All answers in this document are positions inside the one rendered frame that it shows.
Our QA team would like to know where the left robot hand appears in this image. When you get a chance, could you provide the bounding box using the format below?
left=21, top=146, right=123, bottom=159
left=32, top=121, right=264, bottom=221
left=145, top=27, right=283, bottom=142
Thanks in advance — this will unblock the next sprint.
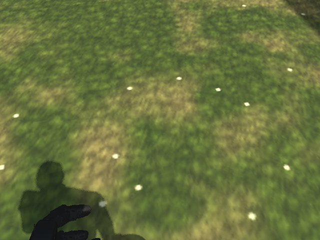
left=29, top=204, right=101, bottom=240

